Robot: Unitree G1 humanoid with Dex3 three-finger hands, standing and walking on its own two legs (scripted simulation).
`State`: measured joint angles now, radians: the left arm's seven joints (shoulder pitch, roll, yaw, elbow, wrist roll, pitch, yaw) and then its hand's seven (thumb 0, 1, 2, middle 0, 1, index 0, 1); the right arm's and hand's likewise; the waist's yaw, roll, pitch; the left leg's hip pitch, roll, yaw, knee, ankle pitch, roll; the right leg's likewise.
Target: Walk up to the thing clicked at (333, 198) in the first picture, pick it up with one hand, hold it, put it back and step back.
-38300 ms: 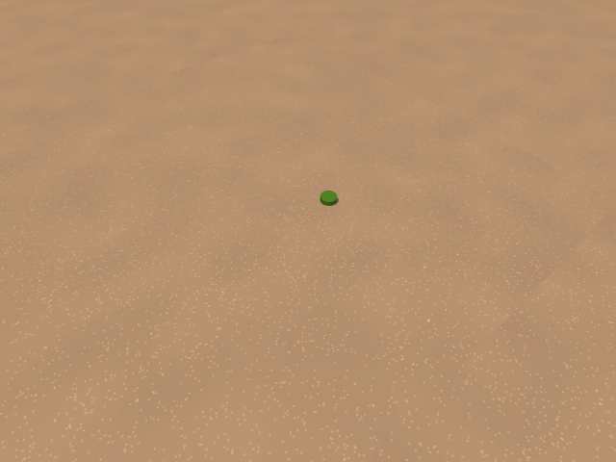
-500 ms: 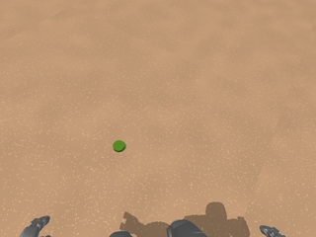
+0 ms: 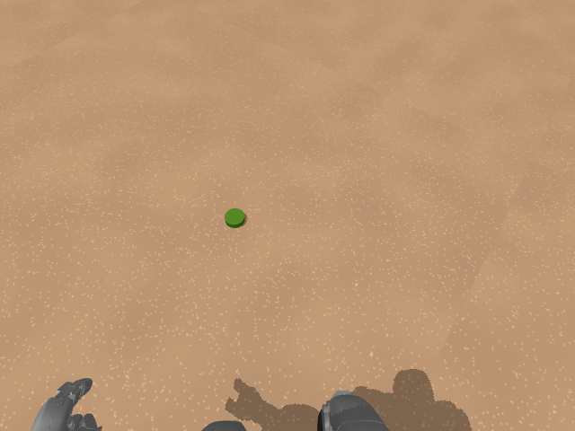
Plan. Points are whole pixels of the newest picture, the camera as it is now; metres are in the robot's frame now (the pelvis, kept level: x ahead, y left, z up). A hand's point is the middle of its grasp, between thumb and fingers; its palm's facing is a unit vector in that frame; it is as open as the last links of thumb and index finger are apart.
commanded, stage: step back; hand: left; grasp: from above
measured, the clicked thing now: (234, 218) +0.89 +0.20 -0.74
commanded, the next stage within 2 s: stand in 1.44 s
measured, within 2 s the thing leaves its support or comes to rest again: neither
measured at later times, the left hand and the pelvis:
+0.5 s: hand out of the picture -0.09 +0.24 -0.12, palm faces -0.03 -0.91 -0.42, open 7.4 cm; pelvis -0.16 -0.03 +0.01, yaw -2 degrees
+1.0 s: hand out of the picture -0.12 +0.23 -0.12, palm faces +0.05 -0.93 -0.38, open 7.4 cm; pelvis -0.16 -0.03 +0.02, yaw +1 degrees
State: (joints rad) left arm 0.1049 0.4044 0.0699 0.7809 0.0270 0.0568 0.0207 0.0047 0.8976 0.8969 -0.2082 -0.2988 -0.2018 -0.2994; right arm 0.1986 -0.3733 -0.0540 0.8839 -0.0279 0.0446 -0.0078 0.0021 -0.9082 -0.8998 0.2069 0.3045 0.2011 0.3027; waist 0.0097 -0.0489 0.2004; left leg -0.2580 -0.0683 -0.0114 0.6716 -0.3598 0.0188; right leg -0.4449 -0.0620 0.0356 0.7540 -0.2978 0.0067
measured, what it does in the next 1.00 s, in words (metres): walks backwards: right foot, then left foot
